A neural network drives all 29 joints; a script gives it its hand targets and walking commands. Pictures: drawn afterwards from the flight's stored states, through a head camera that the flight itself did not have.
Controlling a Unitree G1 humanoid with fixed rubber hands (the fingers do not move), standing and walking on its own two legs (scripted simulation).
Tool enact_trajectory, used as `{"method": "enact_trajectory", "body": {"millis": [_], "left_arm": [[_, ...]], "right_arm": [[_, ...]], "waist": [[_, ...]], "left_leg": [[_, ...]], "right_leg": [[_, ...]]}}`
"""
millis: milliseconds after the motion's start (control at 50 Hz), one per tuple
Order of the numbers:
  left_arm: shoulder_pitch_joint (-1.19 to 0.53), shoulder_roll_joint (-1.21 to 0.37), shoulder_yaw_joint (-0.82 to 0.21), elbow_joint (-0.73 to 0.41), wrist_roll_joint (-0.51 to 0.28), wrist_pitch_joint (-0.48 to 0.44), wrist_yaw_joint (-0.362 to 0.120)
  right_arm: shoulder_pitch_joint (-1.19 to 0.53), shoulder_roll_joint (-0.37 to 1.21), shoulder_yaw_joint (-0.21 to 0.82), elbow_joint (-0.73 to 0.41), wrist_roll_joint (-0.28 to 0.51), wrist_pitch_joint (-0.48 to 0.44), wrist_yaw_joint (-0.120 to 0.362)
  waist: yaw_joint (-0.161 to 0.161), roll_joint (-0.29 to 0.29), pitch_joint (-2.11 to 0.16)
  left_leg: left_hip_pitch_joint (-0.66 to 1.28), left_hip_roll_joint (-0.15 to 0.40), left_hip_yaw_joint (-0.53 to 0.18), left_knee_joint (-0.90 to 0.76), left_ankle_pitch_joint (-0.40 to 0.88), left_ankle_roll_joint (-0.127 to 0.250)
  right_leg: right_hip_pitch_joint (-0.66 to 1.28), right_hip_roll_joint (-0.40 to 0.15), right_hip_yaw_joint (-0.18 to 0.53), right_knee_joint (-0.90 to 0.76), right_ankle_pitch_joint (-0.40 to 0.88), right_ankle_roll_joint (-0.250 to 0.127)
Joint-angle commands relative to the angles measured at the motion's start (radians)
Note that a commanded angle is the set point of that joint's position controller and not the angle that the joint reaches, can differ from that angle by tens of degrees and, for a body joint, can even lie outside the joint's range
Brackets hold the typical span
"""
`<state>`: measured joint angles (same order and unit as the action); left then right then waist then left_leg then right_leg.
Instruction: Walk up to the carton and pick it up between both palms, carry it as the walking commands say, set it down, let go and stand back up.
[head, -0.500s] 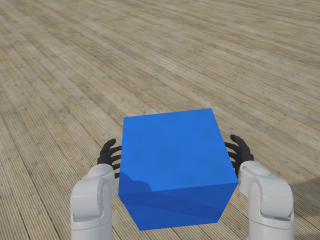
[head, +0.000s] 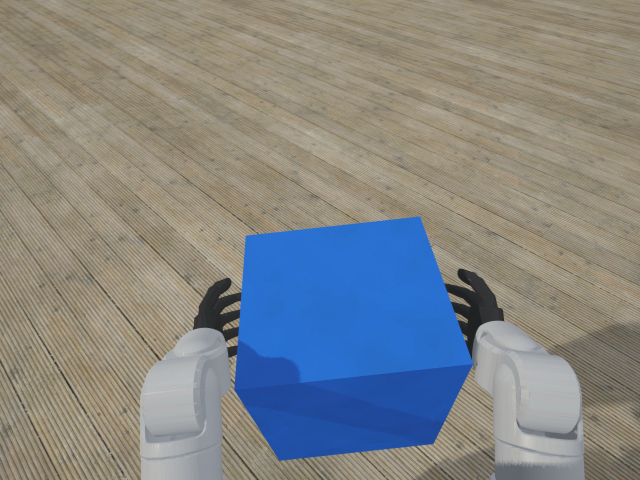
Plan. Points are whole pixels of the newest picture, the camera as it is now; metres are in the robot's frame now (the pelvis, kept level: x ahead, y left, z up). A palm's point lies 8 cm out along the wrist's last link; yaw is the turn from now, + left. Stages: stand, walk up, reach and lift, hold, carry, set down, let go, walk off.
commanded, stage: carry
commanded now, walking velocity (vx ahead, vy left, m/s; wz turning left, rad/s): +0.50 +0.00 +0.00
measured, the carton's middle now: (345, 346) +0.30 +0.00 +0.01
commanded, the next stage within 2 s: none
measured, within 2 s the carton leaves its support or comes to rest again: neither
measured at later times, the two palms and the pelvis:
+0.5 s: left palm (237, 170) +0.58 +0.17 +0.09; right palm (418, 157) +0.60 -0.13 +0.11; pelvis +0.33 +0.00 +0.00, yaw +4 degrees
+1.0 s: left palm (246, 93) +0.87 +0.19 +0.09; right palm (385, 86) +0.87 -0.11 +0.11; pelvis +0.61 +0.04 +0.01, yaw +0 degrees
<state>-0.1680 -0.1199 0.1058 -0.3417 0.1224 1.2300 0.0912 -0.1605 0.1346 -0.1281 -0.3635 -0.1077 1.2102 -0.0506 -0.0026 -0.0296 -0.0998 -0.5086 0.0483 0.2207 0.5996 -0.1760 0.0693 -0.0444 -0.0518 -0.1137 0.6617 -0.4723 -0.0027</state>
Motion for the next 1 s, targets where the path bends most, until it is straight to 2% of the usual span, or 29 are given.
{"method": "enact_trajectory", "body": {"millis": [0,20,40,120,220,300,320,360,380,400,420,440,460,480,500,520,540,580,660,740,800,840,860,880,900,920,940,960,980], "left_arm": [[-0.5,-0.933,-0.742,-0.126,-0.437,-0.03,-0.247],[-0.476,-0.948,-0.74,-0.13,-0.437,-0.037,-0.242],[-0.469,-0.97,-0.749,-0.147,-0.436,-0.045,-0.238],[-0.444,-0.978,-0.761,-0.182,-0.431,-0.061,-0.227],[-0.46,-0.92,-0.767,-0.175,-0.406,-0.034,-0.216],[-0.461,-0.885,-0.742,-0.092,-0.386,0.001,-0.221],[-0.46,-0.881,-0.735,-0.072,-0.384,0.007,-0.224],[-0.462,-0.866,-0.719,-0.06,-0.385,0.013,-0.227],[-0.468,-0.865,-0.718,-0.066,-0.391,0.011,-0.23],[-0.467,-0.871,-0.714,-0.063,-0.395,0.009,-0.236],[-0.468,-0.884,-0.709,-0.067,-0.401,0.006,-0.244],[-0.44,-0.87,-0.692,-0.063,-0.395,0.003,-0.25],[-0.446,-0.879,-0.676,-0.063,-0.393,-0.003,-0.252],[-0.429,-0.895,-0.671,-0.052,-0.386,-0.002,-0.253],[-0.461,-0.906,-0.685,-0.093,-0.399,-0.005,-0.257],[-0.46,-0.914,-0.692,-0.117,-0.409,-0.01,-0.261],[-0.444,-0.918,-0.695,-0.118,-0.428,-0.013,-0.268],[-0.421,-0.931,-0.691,-0.134,-0.447,-0.03,-0.279],[-0.411,-0.918,-0.683,-0.137,-0.441,-0.039,-0.285],[-0.422,-0.877,-0.667,-0.109,-0.418,-0.019,-0.29],[-0.393,-0.868,-0.65,-0.078,-0.4,-0.006,-0.288],[-0.399,-0.867,-0.655,-0.094,-0.402,-0.002,-0.279],[-0.411,-0.863,-0.666,-0.102,-0.401,-0.001,-0.273],[-0.436,-0.854,-0.682,-0.115,-0.406,0.0,-0.267],[-0.488,-0.854,-0.7,-0.132,-0.419,-0.004,-0.264],[-0.485,-0.883,-0.712,-0.126,-0.421,-0.008,-0.263],[-0.448,-0.898,-0.709,-0.081,-0.408,-0.011,-0.262],[-0.434,-0.912,-0.705,-0.078,-0.418,-0.015,-0.256],[-0.452,-0.91,-0.722,-0.115,-0.422,-0.019,-0.249]], "right_arm": [[-0.484,0.903,0.735,-0.103,0.431,-0.007,0.234],[-0.489,0.91,0.734,-0.129,0.448,-0.012,0.238],[-0.485,0.919,0.732,-0.152,0.452,-0.018,0.241],[-0.424,0.917,0.724,-0.16,0.453,-0.025,0.246],[-0.327,0.863,0.686,-0.048,0.424,0.005,0.267],[-0.323,0.83,0.668,0.02,0.397,0.031,0.272],[-0.331,0.826,0.669,0.028,0.392,0.036,0.272],[-0.339,0.822,0.677,0.024,0.389,0.042,0.271],[-0.357,0.822,0.686,0.001,0.392,0.041,0.269],[-0.376,0.834,0.699,-0.014,0.395,0.039,0.266],[-0.398,0.832,0.71,-0.03,0.395,0.037,0.26],[-0.417,0.844,0.727,-0.051,0.397,0.036,0.254],[-0.441,0.846,0.742,-0.075,0.397,0.032,0.252],[-0.442,0.851,0.751,-0.05,0.399,0.025,0.253],[-0.446,0.851,0.736,-0.058,0.4,0.015,0.245],[-0.465,0.866,0.753,-0.115,0.41,0.008,0.235],[-0.436,0.88,0.752,-0.103,0.406,-0.001,0.227],[-0.429,0.901,0.761,-0.105,0.414,-0.015,0.22],[-0.429,0.918,0.777,-0.112,0.41,-0.017,0.208],[-0.406,0.891,0.762,-0.067,0.386,0.002,0.203],[-0.413,0.878,0.75,-0.051,0.385,0.016,0.207],[-0.423,0.884,0.754,-0.058,0.401,0.019,0.214],[-0.431,0.886,0.756,-0.059,0.408,0.02,0.218],[-0.412,0.886,0.751,-0.044,0.41,0.021,0.222],[-0.409,0.885,0.746,-0.043,0.417,0.016,0.227],[-0.395,0.895,0.749,-0.048,0.412,0.014,0.229],[-0.379,0.885,0.74,-0.03,0.396,0.017,0.231],[-0.384,0.884,0.726,-0.031,0.395,0.016,0.234],[-0.391,0.89,0.73,-0.043,0.407,0.012,0.238]], "waist": [[-0.027,0.159,-0.36],[-0.02,0.121,-0.362],[-0.017,0.118,-0.36],[-0.009,0.121,-0.3],[-0.004,0.213,-0.102],[-0.008,0.248,-0.01],[-0.009,0.248,-0.013],[-0.009,0.243,-0.064],[-0.004,0.255,-0.107],[0.015,0.22,-0.17],[0.039,0.148,-0.281],[0.049,-0.105,-0.39],[0.025,-0.313,-0.371],[0.026,-0.201,-0.318],[0.026,-0.096,-0.265],[0.025,-0.106,-0.316],[0.026,-0.075,-0.302],[0.026,-0.1,-0.27],[0.029,-0.124,-0.175],[0.029,-0.172,-0.059],[0.038,-0.189,-0.088],[0.018,-0.136,-0.173],[-0.003,-0.065,-0.252],[-0.018,0.143,-0.347],[-0.023,0.307,-0.374],[-0.005,0.218,-0.4],[-0.013,0.159,-0.342],[-0.016,0.14,-0.316],[-0.012,0.14,-0.314]], "left_leg": [[0.857,0.316,-0.46,-0.246,0.677,0.066],[0.793,0.29,-0.375,-0.28,0.576,0.036],[0.756,0.266,-0.336,-0.305,0.481,0.018],[0.713,0.249,-0.265,-0.351,0.458,0.014],[0.6,0.2,-0.165,-0.469,0.307,0.02],[0.647,0.173,-0.109,-0.461,0.466,0.012],[0.659,0.171,-0.095,-0.432,0.561,0.007],[0.683,0.155,-0.05,-0.301,0.926,-0.018],[0.689,0.146,-0.033,-0.203,1.04,-0.028],[0.648,0.127,0.003,-0.058,1.067,-0.048],[0.503,0.101,0.007,0.137,0.872,-0.068],[0.214,0.024,-0.021,0.446,0.412,-0.091],[-0.029,-0.084,-0.112,0.682,-0.304,-0.102],[-0.089,-0.077,-0.244,0.787,-0.337,-0.064],[-0.124,-0.036,-0.282,0.756,-0.26,-0.043],[-0.165,-0.005,-0.267,0.697,-0.21,-0.047],[-0.161,0.028,-0.244,0.609,-0.178,-0.056],[-0.103,0.012,-0.177,0.487,-0.12,-0.068],[-0.062,-0.001,-0.127,0.306,-0.074,-0.093],[0.023,-0.032,-0.042,0.091,0.086,-0.101],[0.054,-0.057,-0.002,-0.014,0.128,-0.093],[0.222,-0.084,0.05,-0.184,0.287,-0.082],[0.401,-0.025,-0.017,-0.223,0.472,-0.053],[0.628,0.194,-0.271,-0.16,1.028,0.039],[0.779,0.348,-0.477,-0.138,1.379,0.14],[0.762,0.369,-0.47,-0.143,1.407,0.145],[0.709,0.357,-0.427,-0.17,1.403,0.101],[0.754,0.321,-0.384,-0.175,1.321,0.069],[0.741,0.293,-0.351,-0.202,1.155,0.055]], "right_leg": [[-0.688,0.003,0.114,0.603,0.147,-0.021],[-0.643,-0.032,0.111,0.552,0.178,-0.014],[-0.605,-0.036,0.096,0.503,0.188,-0.005],[-0.607,-0.019,0.035,0.423,0.242,0.009],[-0.647,-0.007,-0.021,0.251,0.364,0.013],[-0.62,0.029,-0.085,0.031,0.401,0.008],[-0.588,0.044,-0.102,-0.024,0.397,0.0],[-0.462,0.11,-0.155,-0.13,0.399,-0.01],[-0.387,0.141,-0.184,-0.174,0.4,-0.01],[-0.234,0.161,-0.206,-0.26,0.469,-0.016],[0.01,0.079,-0.1,-0.265,0.528,-0.052],[0.292,-0.181,0.293,-0.246,0.641,-0.158],[0.403,-0.381,0.624,-0.29,0.827,-0.269],[0.351,-0.388,0.618,-0.323,0.911,-0.276],[0.311,-0.34,0.455,-0.296,0.891,-0.222],[0.36,-0.324,0.387,-0.292,0.915,-0.21],[0.321,-0.298,0.295,-0.332,0.87,-0.166],[0.211,-0.239,0.169,-0.372,0.758,-0.116],[0.103,-0.231,0.096,-0.405,0.991,-0.134],[-0.009,-0.161,-0.02,-0.402,1.093,-0.083],[0.082,-0.159,-0.033,-0.293,1.198,-0.071],[0.089,-0.116,-0.073,-0.106,1.195,-0.034],[-0.002,-0.081,-0.079,0.034,1.007,-0.003],[-0.195,-0.001,-0.085,0.248,0.576,0.047],[-0.372,0.101,0.007,0.408,-0.041,0.039],[-0.349,0.055,0.117,0.432,-0.071,0.012],[-0.388,0.047,0.117,0.414,-0.056,0.009],[-0.468,0.036,0.105,0.39,-0.026,0.014],[-0.47,0.004,0.109,0.304,0.009,0.01]]}}
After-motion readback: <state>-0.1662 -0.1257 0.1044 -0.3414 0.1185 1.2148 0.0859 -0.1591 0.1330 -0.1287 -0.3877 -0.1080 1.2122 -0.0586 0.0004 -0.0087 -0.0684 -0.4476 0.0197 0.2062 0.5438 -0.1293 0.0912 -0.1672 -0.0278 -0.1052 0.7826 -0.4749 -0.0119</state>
